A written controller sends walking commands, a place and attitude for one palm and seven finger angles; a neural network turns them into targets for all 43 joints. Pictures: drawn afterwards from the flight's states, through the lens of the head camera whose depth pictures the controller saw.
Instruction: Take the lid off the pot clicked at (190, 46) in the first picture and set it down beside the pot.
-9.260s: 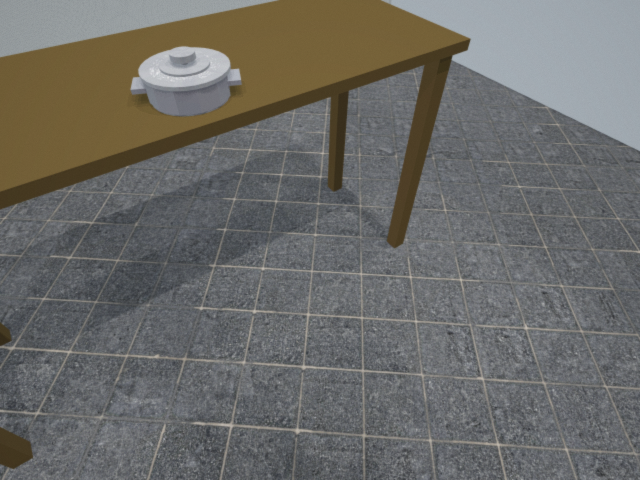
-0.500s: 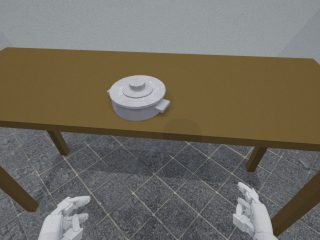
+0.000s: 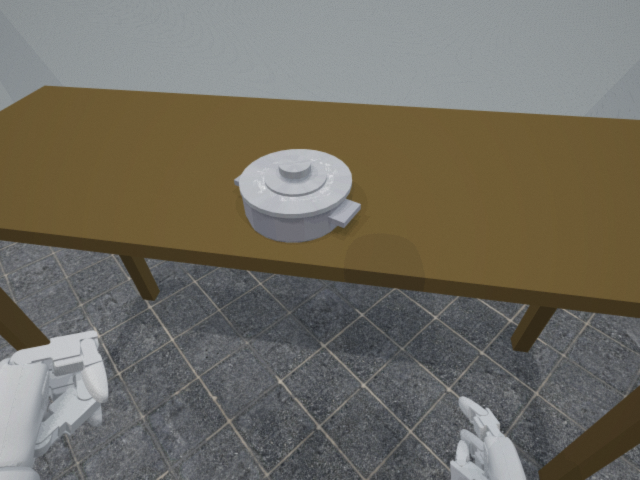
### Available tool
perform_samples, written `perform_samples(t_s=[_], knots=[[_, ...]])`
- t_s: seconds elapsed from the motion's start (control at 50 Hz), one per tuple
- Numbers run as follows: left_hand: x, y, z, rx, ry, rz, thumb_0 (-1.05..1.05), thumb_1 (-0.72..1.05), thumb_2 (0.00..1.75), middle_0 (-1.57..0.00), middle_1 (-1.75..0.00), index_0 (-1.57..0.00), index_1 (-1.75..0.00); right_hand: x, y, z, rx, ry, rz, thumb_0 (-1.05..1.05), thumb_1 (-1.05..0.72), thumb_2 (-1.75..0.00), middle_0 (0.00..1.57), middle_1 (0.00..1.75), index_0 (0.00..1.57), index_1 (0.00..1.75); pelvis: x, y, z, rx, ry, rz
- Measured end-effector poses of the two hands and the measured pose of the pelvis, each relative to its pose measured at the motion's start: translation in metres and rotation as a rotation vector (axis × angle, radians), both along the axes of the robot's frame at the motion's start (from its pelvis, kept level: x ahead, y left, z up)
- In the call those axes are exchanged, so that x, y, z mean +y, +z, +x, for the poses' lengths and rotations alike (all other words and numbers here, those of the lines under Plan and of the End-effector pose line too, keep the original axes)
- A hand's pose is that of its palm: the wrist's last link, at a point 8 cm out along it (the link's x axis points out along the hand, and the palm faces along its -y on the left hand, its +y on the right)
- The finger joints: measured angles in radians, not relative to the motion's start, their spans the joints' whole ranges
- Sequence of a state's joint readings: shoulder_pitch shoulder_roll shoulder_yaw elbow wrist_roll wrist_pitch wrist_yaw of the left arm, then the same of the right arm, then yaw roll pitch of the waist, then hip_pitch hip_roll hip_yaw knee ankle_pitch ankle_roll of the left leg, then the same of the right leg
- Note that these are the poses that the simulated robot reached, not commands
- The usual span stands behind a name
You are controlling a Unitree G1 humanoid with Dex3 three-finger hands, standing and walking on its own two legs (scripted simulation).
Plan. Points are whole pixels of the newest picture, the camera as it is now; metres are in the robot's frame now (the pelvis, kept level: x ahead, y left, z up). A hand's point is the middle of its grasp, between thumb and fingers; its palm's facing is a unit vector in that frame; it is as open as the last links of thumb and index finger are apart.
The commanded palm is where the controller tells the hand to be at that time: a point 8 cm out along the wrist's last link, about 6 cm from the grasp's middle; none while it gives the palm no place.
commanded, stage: raise the hand higher, near the body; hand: left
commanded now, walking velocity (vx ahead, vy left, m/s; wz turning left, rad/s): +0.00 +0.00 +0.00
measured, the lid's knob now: (294, 166) +0.51 +0.12 +0.16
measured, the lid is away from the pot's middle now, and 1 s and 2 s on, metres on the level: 0.00 0.00 0.00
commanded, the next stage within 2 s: reach forward and open the fingers in 0.68 s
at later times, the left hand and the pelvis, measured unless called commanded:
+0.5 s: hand (80, 339) +0.17 +0.24 +0.19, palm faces +0.42 -0.80 -0.43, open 3.1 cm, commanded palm +0.11 +0.27 +0.21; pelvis +0.00 +0.00 +0.00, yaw -1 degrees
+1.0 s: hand (59, 286) +0.20 +0.26 +0.22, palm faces +0.49 -0.25 -0.84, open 3.0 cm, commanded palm +0.15 +0.27 +0.25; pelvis -0.01 +0.01 +0.00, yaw +0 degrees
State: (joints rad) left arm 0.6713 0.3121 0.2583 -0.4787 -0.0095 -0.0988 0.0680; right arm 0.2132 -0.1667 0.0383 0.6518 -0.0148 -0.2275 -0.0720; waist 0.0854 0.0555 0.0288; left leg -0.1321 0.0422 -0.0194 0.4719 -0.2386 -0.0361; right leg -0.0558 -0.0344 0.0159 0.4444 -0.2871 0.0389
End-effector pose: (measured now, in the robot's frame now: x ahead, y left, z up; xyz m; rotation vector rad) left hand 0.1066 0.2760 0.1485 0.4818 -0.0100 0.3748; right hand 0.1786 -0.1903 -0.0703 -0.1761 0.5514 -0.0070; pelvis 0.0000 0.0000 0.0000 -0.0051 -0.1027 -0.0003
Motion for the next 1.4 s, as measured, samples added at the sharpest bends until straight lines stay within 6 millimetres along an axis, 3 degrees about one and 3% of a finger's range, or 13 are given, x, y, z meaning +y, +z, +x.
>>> perform_samples(t_s=[0.28,0.48,0.8,0.94,1.04,1.22,1.4], knots=[[-0.002,0.032,0.01,-0.126,-0.034,0.06,0.02,0.89,0.9,-1.31,-1.5,-1.31,-1.5,-0.026,0.019,0.018,-0.061,-0.038,-0.065,0.01,-0.9,-0.9,0.2,0.3,0.2,0.3,-0.002,0.003,0.003,-0.007,-0.014,-0.004],[-0.002,0.057,0.017,-0.241,-0.052,0.091,0.02,0.89,0.9,-1.31,-1.5,-1.31,-1.5,-0.016,0.024,0.027,-0.072,-0.001,-0.059,0.01,-0.9,-0.9,0.2,0.3,0.2,0.3,-0.002,0.004,0.003,-0.016,-0.014,-0.005],[-0.002,0.096,0.029,-0.431,-0.09,0.144,0.01,0.88,0.9,-1.31,-1.5,-1.31,-1.5,-0.008,0.008,0.007,0.016,0.011,-0.046,0.01,-0.9,-0.9,0.2,0.3,0.21,0.3,0.001,0.005,-0.001,-0.022,-0.019,-0.004],[-0.007,0.108,0.041,-0.23,0.038,0.64,0.01,0.84,0.94,-1.31,-1.43,-1.3,-1.44,-0.013,-0.005,0.014,0.12,0.065,-0.06,0.01,-0.9,-0.9,0.2,0.3,0.21,0.3,0.004,-0.001,-0.009,0.028,-0.001,0.005],[-0.004,0.11,0.048,-0.082,0.081,0.87,0.01,0.76,1.01,-1.29,-1.31,-1.29,-1.31,-0.011,-0.01,0.029,0.143,0.073,-0.034,0.01,-0.9,-0.9,0.2,0.3,0.2,0.3,0.006,-0.003,-0.014,0.042,0.011,0.008],[-0.004,0.107,0.066,0.118,0.018,0.961,0.01,0.53,1.18,-1.24,-1.02,-1.24,-1.02,0.006,0.005,0.051,0.071,0.111,0.013,0.01,-0.91,-0.9,0.2,0.3,0.2,0.3,0.003,-0.001,-0.02,0.026,0.027,0.011],[-0.008,0.107,0.085,0.272,-0.108,1.021,0.0,0.23,1.37,-1.17,-0.7,-1.16,-0.71,0.007,0.011,0.039,0.048,0.125,0.02,0.01,-0.9,-0.9,0.2,0.3,0.2,0.3,-0.002,0.002,-0.029,0.015,0.028,0.005]])
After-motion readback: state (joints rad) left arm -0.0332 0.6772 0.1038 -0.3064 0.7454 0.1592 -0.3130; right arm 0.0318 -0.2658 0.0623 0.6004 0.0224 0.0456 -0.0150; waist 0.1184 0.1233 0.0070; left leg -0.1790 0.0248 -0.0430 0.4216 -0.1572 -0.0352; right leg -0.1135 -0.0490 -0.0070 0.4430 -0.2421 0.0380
